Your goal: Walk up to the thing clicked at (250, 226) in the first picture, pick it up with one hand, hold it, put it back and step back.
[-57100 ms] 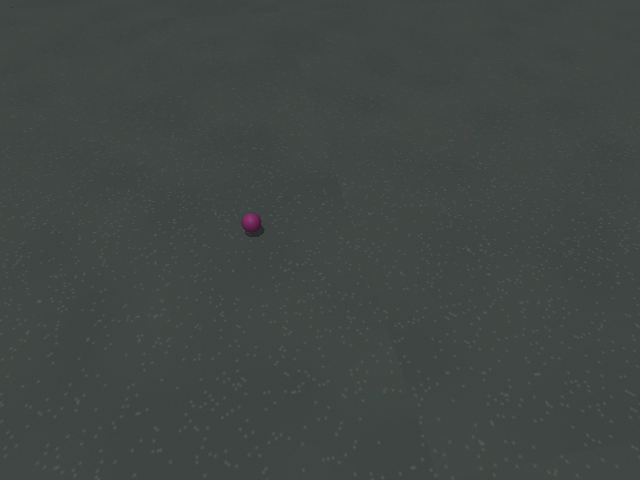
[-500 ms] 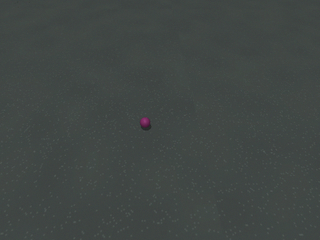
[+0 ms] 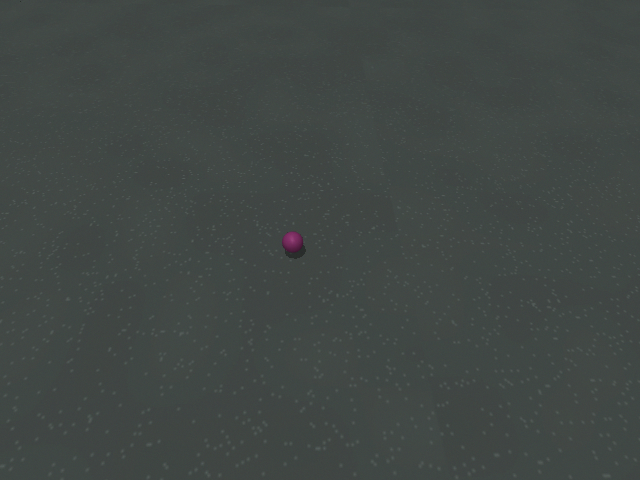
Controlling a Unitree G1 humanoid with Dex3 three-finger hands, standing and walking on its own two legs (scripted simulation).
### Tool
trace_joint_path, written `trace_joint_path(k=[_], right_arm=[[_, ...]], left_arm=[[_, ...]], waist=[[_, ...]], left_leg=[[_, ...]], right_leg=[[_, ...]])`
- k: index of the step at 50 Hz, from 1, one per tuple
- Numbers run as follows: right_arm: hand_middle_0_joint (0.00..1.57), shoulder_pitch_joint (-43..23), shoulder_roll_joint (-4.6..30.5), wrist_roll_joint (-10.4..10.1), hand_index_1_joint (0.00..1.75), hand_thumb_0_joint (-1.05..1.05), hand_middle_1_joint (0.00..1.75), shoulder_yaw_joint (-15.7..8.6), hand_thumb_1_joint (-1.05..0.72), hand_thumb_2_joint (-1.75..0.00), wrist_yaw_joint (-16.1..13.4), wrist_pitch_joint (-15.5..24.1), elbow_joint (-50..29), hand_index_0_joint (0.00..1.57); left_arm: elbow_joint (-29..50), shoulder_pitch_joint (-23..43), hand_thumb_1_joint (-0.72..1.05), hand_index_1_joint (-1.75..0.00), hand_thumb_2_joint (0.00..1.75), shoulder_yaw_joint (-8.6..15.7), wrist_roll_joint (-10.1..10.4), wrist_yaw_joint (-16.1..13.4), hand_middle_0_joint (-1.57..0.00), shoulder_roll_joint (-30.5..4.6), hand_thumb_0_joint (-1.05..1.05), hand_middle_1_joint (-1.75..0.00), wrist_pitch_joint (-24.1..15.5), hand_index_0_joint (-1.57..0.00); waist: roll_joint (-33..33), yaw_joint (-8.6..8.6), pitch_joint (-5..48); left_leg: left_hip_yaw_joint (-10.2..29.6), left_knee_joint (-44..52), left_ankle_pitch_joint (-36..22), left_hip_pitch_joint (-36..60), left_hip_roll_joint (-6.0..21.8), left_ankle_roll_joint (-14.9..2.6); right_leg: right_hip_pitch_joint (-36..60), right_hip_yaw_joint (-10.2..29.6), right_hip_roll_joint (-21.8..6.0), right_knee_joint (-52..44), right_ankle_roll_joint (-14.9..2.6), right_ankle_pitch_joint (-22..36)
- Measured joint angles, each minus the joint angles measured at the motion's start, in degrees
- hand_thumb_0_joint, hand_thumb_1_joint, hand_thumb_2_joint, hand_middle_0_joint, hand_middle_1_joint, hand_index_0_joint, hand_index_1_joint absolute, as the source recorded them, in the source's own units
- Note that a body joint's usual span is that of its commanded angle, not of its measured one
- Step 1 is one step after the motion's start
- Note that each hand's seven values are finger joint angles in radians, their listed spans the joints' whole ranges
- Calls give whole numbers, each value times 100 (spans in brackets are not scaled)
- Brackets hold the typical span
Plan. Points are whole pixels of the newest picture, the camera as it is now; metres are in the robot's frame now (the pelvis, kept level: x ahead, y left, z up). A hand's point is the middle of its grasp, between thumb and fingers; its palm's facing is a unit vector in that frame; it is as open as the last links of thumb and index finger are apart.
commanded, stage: step back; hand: left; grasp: from above
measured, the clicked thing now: (292, 242) +1.08 +0.14 -0.72
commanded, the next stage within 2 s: stand in 0.30 s
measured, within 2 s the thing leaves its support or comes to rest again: neither
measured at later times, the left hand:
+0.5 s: hand out of the picture +0.12 +0.25 -0.13, palm faces -0.04 -0.94 -0.34, open 7.4 cm
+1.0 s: hand out of the picture +0.08 +0.24 -0.14, palm faces -0.06 -0.94 -0.34, open 7.4 cm
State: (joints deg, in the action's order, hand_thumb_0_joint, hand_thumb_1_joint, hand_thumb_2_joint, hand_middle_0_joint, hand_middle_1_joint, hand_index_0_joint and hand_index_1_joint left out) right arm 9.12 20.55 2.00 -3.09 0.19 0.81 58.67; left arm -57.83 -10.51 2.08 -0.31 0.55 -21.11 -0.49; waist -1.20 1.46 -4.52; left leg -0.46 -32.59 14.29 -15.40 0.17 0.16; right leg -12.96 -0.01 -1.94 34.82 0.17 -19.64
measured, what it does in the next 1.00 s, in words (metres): stands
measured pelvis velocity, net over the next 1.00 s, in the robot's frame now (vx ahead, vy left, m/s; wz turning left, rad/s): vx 0.00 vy -0.01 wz -0.02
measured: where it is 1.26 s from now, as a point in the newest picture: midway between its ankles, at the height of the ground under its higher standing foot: outside the picture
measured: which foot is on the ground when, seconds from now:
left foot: down 0.00-1.00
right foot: down 0.00-1.00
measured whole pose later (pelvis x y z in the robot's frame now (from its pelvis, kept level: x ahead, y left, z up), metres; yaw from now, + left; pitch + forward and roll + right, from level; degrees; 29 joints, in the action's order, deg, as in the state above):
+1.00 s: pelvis +0.00 -0.01 +0.02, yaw -1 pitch -3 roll +0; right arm 6.1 19.6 0.9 -0.8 0.7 0.3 66.3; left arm -65.2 -6.4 -0.4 -0.4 0.7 -20.3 -0.7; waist 0.1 -0.7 -3.1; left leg -1.3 -17.9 7.7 -7.5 1.9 1.4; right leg -5.0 0.8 -0.1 18.5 0.3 -10.8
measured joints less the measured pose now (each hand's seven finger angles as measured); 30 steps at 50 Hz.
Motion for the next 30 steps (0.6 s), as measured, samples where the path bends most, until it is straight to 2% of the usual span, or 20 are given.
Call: trace_joint_path(k=[6, 15, 30], right_arm=[[20, -348, -228, -50, 30, 1, 30, 150, -90, -90, 10, -18, 146, 20], [20, -768, -260, -109, 30, 1, 30, 138, -90, -90, -22, -18, 295, 20], [20, -617, -117, -130, 30, 1, 30, 178, -91, -90, 32, -39, 634, 20]], left_arm=[[-213, 204, 90, -30, 90, -47, 12, -11, -20, -68, 0, -30, -40, -20], [-367, 549, 90, -30, 90, -80, -1, -51, -20, -4, 0, -30, -59, -20], [-655, 647, 90, -30, 90, -224, 1, 1, -20, 125, 0, -30, -44, -20]], waist=[[-11, -40, 52], [65, -70, 49], [94, -196, 71]], left_leg=[[-40, 175, 74, 173, 121, 18], [-141, 565, -64, 445, 108, 5], [-112, 1385, -537, 847, 108, 65]], right_leg=[[292, 50, 122, -524, 81, 228], [507, 141, 103, -870, 105, 373], [863, 99, 110, -1574, 77, 773]])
